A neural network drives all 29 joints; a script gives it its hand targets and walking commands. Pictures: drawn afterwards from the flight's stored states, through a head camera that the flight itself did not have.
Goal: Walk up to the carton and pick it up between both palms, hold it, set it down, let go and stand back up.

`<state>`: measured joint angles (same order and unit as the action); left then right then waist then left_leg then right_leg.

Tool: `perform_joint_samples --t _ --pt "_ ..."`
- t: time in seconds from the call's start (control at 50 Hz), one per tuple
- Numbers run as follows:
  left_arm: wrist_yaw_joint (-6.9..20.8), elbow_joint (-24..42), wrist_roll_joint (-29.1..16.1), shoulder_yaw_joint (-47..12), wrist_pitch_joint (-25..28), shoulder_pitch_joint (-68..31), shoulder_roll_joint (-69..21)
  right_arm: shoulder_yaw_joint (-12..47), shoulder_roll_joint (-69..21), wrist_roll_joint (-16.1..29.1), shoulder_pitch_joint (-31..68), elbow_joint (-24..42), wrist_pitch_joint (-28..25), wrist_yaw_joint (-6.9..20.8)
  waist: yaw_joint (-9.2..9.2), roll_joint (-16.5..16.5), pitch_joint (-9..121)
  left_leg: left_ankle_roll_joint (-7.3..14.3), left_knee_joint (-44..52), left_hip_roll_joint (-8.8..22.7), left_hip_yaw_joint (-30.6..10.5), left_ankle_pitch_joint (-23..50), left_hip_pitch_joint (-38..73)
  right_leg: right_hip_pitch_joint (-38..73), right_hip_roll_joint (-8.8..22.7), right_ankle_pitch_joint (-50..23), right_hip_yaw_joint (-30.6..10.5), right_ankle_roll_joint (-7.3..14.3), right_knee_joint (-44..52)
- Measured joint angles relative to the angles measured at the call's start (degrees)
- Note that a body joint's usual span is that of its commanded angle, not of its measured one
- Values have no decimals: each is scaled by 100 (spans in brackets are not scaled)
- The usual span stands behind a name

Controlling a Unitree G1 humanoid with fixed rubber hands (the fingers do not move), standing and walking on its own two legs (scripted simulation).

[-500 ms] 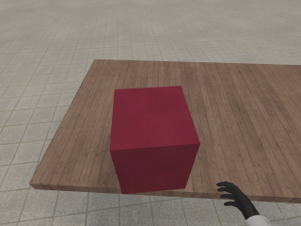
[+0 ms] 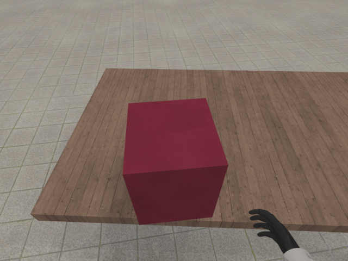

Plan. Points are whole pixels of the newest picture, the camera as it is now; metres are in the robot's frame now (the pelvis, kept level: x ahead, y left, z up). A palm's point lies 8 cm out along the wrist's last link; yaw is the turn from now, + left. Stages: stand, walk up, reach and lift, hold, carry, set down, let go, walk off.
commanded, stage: stand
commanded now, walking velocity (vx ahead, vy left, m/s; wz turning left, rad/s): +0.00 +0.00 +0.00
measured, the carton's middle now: (172, 162) +0.38 +0.02 +0.01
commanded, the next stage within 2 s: none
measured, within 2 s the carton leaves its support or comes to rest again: neither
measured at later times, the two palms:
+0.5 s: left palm out of the picture +0.10 +0.30 -0.10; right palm (284, 243) +0.20 -0.23 -0.04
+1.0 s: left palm out of the picture +0.11 +0.30 -0.10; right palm (284, 243) +0.20 -0.23 -0.04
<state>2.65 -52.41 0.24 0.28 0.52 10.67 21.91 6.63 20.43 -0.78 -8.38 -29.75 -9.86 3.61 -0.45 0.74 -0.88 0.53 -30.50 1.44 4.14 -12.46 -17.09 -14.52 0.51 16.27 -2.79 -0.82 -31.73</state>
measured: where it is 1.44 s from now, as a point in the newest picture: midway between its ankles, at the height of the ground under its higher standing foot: outside the picture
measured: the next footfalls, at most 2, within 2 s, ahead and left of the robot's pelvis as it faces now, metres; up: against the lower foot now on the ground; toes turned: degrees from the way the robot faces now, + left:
none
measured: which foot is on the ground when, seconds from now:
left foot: down 0.00-1.00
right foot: down 0.00-1.00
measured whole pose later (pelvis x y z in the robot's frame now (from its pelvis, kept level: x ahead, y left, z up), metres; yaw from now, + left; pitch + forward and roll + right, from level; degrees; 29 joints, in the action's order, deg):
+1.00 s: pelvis +0.00 +0.00 +0.00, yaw -1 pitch -1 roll +0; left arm 2.6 -51.2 0.0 0.2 0.4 10.1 21.9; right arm 7.1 20.6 -0.9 -9.2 -28.1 -10.1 3.5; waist -0.4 0.8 -1.1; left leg 0.4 -31.7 1.9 4.9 -13.6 -17.2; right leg -15.0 0.1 17.1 -3.6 -0.9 -32.9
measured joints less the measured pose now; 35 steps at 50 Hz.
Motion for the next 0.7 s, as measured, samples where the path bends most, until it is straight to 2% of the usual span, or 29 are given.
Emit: perform_joint_samples --t 0.7 --pt "4 87 -10 -25 -9 -85 -2 39 21 -13 -95 181 -30 -13 5 19 -19 -16 -150 43 45 -116 -45 -64 -37 85 -49 -2 -137"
